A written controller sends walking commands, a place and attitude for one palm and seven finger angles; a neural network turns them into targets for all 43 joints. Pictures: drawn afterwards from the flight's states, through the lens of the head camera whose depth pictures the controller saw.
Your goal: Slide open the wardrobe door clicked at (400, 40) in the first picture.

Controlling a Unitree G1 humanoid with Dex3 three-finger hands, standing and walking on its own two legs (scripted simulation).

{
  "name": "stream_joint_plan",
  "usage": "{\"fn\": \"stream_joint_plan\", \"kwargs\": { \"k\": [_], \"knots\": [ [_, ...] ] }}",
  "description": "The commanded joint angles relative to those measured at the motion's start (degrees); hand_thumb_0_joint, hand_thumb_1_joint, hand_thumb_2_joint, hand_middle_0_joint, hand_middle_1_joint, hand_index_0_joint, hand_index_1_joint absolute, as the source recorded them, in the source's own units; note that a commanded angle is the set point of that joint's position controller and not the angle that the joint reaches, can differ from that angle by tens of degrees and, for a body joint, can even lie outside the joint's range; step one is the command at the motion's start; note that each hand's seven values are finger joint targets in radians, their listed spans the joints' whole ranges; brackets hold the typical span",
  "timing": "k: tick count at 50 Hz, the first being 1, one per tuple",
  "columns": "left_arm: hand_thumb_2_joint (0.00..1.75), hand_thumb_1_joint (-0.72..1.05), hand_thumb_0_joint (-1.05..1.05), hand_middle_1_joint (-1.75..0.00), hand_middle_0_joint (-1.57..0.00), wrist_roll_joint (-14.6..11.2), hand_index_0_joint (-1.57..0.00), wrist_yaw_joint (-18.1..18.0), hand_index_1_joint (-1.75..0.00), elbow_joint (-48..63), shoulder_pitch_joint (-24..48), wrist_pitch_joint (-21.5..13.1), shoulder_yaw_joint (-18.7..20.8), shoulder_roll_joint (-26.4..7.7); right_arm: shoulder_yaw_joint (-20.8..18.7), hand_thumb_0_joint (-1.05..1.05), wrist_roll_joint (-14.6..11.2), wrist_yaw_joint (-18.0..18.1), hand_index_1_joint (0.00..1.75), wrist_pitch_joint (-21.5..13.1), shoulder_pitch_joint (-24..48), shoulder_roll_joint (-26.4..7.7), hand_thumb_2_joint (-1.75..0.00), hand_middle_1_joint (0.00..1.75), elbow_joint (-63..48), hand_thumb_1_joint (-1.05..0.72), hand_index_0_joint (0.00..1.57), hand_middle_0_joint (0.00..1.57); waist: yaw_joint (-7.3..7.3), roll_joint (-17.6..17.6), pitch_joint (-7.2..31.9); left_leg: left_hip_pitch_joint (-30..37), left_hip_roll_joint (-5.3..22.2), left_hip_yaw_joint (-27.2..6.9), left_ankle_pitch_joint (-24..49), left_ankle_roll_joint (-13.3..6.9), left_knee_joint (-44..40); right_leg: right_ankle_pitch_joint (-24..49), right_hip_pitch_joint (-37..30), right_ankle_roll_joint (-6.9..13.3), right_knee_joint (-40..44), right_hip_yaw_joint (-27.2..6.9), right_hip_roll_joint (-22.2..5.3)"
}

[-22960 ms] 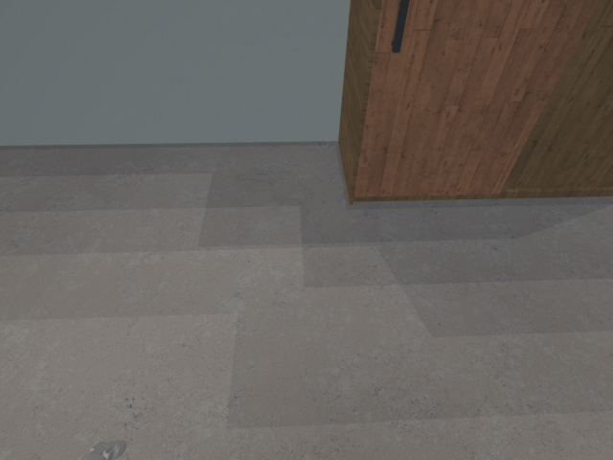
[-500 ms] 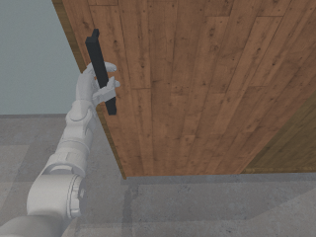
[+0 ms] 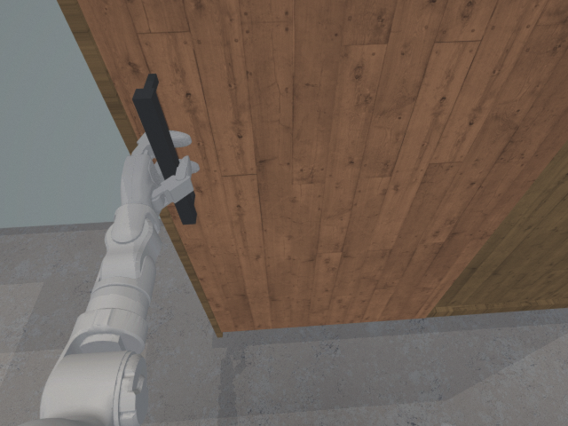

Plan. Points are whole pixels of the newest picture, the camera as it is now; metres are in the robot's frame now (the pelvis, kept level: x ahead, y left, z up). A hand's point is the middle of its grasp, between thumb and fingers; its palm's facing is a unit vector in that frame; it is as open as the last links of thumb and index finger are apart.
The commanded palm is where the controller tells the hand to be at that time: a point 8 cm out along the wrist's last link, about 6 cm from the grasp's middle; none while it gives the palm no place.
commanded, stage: grip the handle and tug to test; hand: left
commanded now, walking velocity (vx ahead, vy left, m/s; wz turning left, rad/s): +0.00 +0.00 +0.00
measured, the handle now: (173, 158) +0.48 +0.16 +0.12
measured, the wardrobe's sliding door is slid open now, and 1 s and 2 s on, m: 0.00 0.01 0.06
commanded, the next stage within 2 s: tug the door sideways, standing still in 0.06 s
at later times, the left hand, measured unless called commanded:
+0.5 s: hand (184, 181) +0.43 +0.13 +0.12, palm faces +0.09 -1.00 -0.01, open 5.8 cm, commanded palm +0.40 +0.15 +0.12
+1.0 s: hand (194, 182) +0.43 +0.12 +0.12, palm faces +0.09 -1.00 -0.03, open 6.0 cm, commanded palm +0.40 +0.12 +0.12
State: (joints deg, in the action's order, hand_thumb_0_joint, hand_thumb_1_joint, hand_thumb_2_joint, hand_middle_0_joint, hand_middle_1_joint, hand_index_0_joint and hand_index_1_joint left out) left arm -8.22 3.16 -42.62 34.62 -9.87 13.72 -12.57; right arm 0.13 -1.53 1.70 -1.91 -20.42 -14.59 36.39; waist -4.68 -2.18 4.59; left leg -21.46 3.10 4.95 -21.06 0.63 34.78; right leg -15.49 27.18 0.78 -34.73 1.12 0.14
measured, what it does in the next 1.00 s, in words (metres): stands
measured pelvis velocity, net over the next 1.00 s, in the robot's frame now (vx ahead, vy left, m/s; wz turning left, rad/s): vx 0.00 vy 0.01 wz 0.10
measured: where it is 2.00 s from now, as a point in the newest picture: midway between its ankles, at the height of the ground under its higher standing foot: outside the picture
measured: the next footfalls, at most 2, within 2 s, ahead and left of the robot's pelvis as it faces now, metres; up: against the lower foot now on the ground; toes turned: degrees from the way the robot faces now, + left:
left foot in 1.76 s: +0.05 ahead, +0.05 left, +0.00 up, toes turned +15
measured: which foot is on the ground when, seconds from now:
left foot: down 0.00-1.00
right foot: down 0.00-1.00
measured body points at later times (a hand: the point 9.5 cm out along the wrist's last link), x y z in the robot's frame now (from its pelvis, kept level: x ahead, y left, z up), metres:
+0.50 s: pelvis +0.03 +0.01 +0.00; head +0.06 -0.01 +0.45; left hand +0.42 +0.19 +0.13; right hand +0.17 -0.23 -0.11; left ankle -0.04 +0.12 -0.72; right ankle +0.02 -0.11 -0.72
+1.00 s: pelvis +0.00 +0.01 +0.00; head +0.04 +0.00 +0.45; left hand +0.42 +0.17 +0.13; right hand +0.10 -0.22 -0.13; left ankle -0.04 +0.12 -0.73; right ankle +0.02 -0.11 -0.73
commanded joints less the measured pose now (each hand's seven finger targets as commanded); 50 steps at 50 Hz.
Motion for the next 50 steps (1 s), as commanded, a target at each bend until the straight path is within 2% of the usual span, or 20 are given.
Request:
{"fn": "stream_joint_plan", "kwargs": {
  "k": [1,2,3,4,7,8,12,14,16,17,20,22,25,27,31,35,46,47,48,50],
  "knots": [
    [0.9,0.9,0.0,-1.4,-0.45,-0.9,-0.45,2.0,-1.4,21.9,11.4,-4.1,1.1,-9.3,-2.9,0.0,-0.3,0.4,0.3,-2.3,1.5,-6.6,-0.9,0.3,-8.2,-0.9,0.2,0.2,5.25,3.1,22.8,3.4,-2.4,-0.4,29.7,-1.8,-2.7,35.2,-23.2,0.6,0.5,0.3,0.1],
    [0.9,0.9,0.0,-1.4,-0.45,-0.9,-0.45,1.9,-1.4,22.6,8.5,-3.6,1.6,-9.7,-3.0,0.0,-0.3,0.4,0.3,-2.1,1.8,-6.7,-0.9,0.3,-8.7,-0.9,0.2,0.2,6.05,3.1,22.8,3.4,-2.3,-0.4,31.7,-1.7,-2.8,35.8,-24.1,0.8,0.4,0.5,0.0],
    [0.9,0.9,0.0,-1.4,-0.45,-1.0,-0.45,1.8,-1.4,24.7,8.4,-3.0,0.3,-8.2,-2.8,0.0,-0.4,0.2,0.3,-2.2,2.2,-6.4,-0.9,0.3,-8.9,-0.9,0.2,0.2,5.64,1.9,22.0,4.5,-2.3,-0.2,32.3,-1.7,-2.9,37.1,-23.5,0.7,0.7,0.4,0.0],
    [0.9,0.9,0.0,-1.4,-0.45,-0.9,-0.45,1.7,-1.4,26.0,7.7,-2.4,1.1,-9.0,-3.0,0.0,-0.3,0.3,0.3,-2.1,2.1,-6.4,-0.9,0.3,-8.7,-0.9,0.2,0.2,5.75,2.4,22.3,5.0,-2.1,-0.4,33.9,-1.7,-2.8,37.8,-23.7,0.6,0.6,0.4,0.0],
    [0.9,0.9,0.0,-1.4,-0.45,-0.8,-0.45,1.3,-1.4,32.8,3.9,-1.2,-0.9,-6.5,-3.1,0.0,-0.2,0.0,0.3,-2.0,3.1,-5.9,-0.9,0.3,-9.9,-0.9,0.2,0.2,6.57,-1.0,23.6,7.8,-1.9,-0.4,39.9,-1.4,-2.7,40.5,-25.0,0.9,0.6,0.6,-0.3],
    [0.9,0.9,0.0,-1.4,-0.45,-0.9,-0.45,1.1,-1.4,33.8,1.7,-0.5,-0.8,-6.2,-3.1,0.0,-0.3,-0.2,0.3,-2.1,3.2,-5.6,-0.9,0.3,-9.7,-0.9,0.2,0.2,6.54,0.1,23.1,8.4,-1.5,-0.6,41.9,-1.4,-2.7,41.8,-24.9,0.9,0.8,0.7,-0.2],
    [0.9,0.9,0.0,-1.4,-0.45,-0.2,-0.45,-0.4,-1.4,32.7,14.1,2.2,-5.9,-2.4,-3.2,0.0,-0.1,0.6,0.3,-1.5,2.6,-6.0,-0.9,0.3,-7.8,-0.9,0.2,0.2,1.99,3.8,18.2,10.3,-1.4,-1.7,37.2,-1.6,-2.6,37.5,-19.9,0.2,2.5,1.4,0.2],
    [0.9,0.9,0.0,-1.4,-0.45,0.5,-0.45,-1.3,-1.4,31.2,20.7,3.1,-7.9,-0.8,-3.1,0.0,0.0,1.0,0.3,-1.3,2.7,-5.8,-0.9,0.3,-6.4,-0.9,0.2,0.2,0.53,1.5,17.2,11.6,-1.4,-2.3,35.6,-1.5,-2.5,34.3,-16.4,0.0,3.0,1.4,0.3],
    [0.9,0.9,0.0,-1.4,-0.45,1.0,-0.45,-1.8,-1.4,30.8,21.4,3.3,-10.0,2.0,-3.1,0.0,0.3,0.9,0.3,-1.3,2.5,-5.4,-0.9,0.3,-5.8,-0.9,0.2,0.2,0.72,-0.5,17.9,13.3,-1.4,-2.9,38.4,-1.2,-1.9,33.8,-14.9,0.2,2.6,1.8,0.3],
    [0.9,0.9,0.0,-1.4,-0.45,1.3,-0.45,-2.2,-1.4,30.6,21.7,3.3,-11.0,2.7,-3.2,0.0,0.5,0.9,0.3,-1.2,2.2,-5.5,-0.9,0.3,-5.6,-0.9,0.2,0.2,0.55,0.7,18.8,14.0,-1.3,-3.2,41.0,-1.2,-1.3,34.9,-15.4,0.2,2.2,2.0,0.2],
    [0.9,0.9,0.0,-1.4,-0.45,1.7,-0.45,-2.3,-1.4,30.2,21.8,3.6,-14.3,6.4,-3.4,0.0,0.9,0.6,0.3,-1.3,1.7,-5.0,-0.9,0.3,-4.7,-0.9,0.2,0.2,0.49,-0.3,22.2,16.2,-1.3,-3.9,47.6,-0.9,0.1,38.6,-14.9,0.1,0.8,2.3,0.0],
    [0.9,0.9,0.0,-1.4,-0.45,1.9,-0.45,-2.2,-1.4,29.2,22.7,3.3,-16.5,8.3,-3.2,0.0,1.1,0.5,0.3,-1.3,1.6,-5.0,-0.9,0.3,-4.5,-0.9,0.2,0.2,0.14,0.8,22.9,16.6,-1.2,-4.9,47.1,-0.6,0.0,36.5,-14.7,0.2,0.7,2.8,-0.1],
    [0.9,0.9,0.0,-1.4,-0.45,1.8,-0.45,-2.3,-1.4,27.5,25.0,2.3,-18.5,10.6,-2.8,0.0,1.1,0.4,0.3,-1.7,3.2,-4.7,-0.9,0.3,-4.4,-0.9,0.2,0.2,-0.2,2.0,20.7,15.2,-1.6,-5.0,38.9,-0.9,-0.8,31.0,-12.8,0.1,1.6,2.8,0.0],
    [0.9,0.9,0.0,-1.4,-0.45,1.7,-0.45,-2.4,-1.4,25.9,25.7,1.5,-20.2,12.6,-2.7,0.0,1.1,0.5,0.3,-2.1,3.1,-4.8,-0.9,0.3,-4.4,-0.9,0.2,0.2,-0.84,5.2,18.9,14.2,-1.6,-5.4,36.5,-1.2,-1.2,29.3,-12.5,0.2,1.8,3.2,0.2],
    [0.9,0.9,0.0,-1.4,-0.45,1.8,-0.45,-2.1,-1.4,26.7,29.0,1.0,-22.4,14.7,-2.8,0.0,1.2,0.1,0.3,-2.5,2.3,-4.6,-0.9,0.3,-3.4,-0.9,0.2,0.2,-0.56,0.2,23.2,17.9,-1.1,-6.4,45.9,-0.4,0.5,32.3,-11.2,0.3,0.0,3.1,0.0],
    [0.9,0.9,0.0,-1.4,-0.45,1.7,-0.45,-2.5,-1.4,22.5,29.9,0.9,-25.0,18.0,-2.4,0.0,1.1,-0.3,0.3,-3.0,2.5,-4.4,-0.9,0.3,-3.0,-0.9,0.2,0.2,-1.48,1.7,19.8,15.7,-1.1,-6.8,38.1,-0.4,-0.1,26.4,-8.7,0.2,0.7,3.6,0.3],
    [0.9,0.9,0.0,-1.4,-0.45,1.8,-0.45,-3.5,-1.4,17.1,33.6,-0.8,-24.8,18.4,-2.4,0.0,1.1,-0.7,0.3,-4.3,1.4,-4.9,-0.9,0.3,-1.7,-0.9,0.2,0.2,-1.57,1.2,19.5,13.6,-1.5,-7.2,32.5,0.0,-0.1,21.9,-6.3,0.6,-0.1,3.7,0.5],
    [0.9,0.9,0.0,-1.4,-0.45,1.9,-0.45,-3.7,-1.4,16.8,33.8,-1.1,-24.5,17.9,-2.5,0.0,1.2,-0.7,0.3,-4.4,0.9,-5.1,-0.9,0.3,-1.5,-0.9,0.2,0.2,-1.62,2.8,19.8,13.2,-1.5,-7.4,32.2,-0.1,-0.2,21.7,-7.1,0.6,0.0,3.8,0.4],
    [0.9,0.9,0.0,-1.4,-0.45,1.7,-0.45,-3.7,-1.4,17.0,34.3,-1.2,-24.8,18.6,-2.4,0.0,1.0,-0.8,0.3,-4.5,1.3,-4.9,-0.9,0.3,-1.7,-0.9,0.2,0.2,-1.61,1.3,19.5,13.1,-1.6,-7.2,31.4,-0.1,-0.2,21.4,-6.4,0.6,0.0,3.7,0.5],
    [0.9,0.9,0.0,-1.4,-0.45,1.6,-0.45,-3.8,-1.4,14.7,34.0,-1.1,-24.7,18.9,-2.3,0.0,1.0,-0.8,0.3,-4.8,1.2,-4.9,-0.9,0.3,-1.6,-0.9,0.2,0.2,-1.58,3.2,18.2,11.3,-1.9,-7.0,28.9,-0.3,-0.5,20.7,-6.6,0.6,0.0,3.7,0.6]
  ]
}}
